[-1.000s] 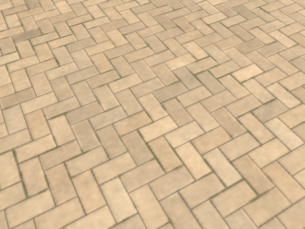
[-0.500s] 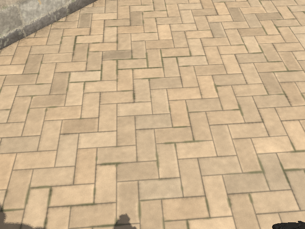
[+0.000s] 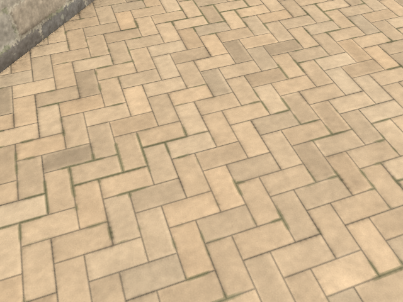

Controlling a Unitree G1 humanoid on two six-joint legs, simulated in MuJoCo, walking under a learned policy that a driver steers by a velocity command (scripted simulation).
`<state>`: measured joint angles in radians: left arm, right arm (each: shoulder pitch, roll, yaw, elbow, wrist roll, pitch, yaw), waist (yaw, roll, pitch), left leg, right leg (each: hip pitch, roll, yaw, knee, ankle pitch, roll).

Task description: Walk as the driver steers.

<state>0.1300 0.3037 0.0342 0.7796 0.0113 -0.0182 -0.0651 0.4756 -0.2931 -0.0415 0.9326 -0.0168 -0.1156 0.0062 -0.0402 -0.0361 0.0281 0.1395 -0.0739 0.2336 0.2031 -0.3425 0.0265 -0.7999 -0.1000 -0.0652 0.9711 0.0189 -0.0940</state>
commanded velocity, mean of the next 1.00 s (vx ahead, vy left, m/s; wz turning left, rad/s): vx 1.00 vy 0.00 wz -0.94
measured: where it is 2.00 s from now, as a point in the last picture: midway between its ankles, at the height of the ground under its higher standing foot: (345, 151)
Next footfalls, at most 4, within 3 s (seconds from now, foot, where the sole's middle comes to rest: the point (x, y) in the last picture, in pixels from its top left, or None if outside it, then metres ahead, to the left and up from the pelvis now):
0.14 right None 0.34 -0.04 -0.77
0.54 left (197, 220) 0.79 0.01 -0.77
1.00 right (299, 180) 0.95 -0.40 -0.77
1.38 left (349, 127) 1.23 -0.69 -0.77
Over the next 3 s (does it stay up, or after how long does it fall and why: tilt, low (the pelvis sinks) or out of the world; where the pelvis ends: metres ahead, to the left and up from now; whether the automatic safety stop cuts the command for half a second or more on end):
stays up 1.23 -0.74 0.01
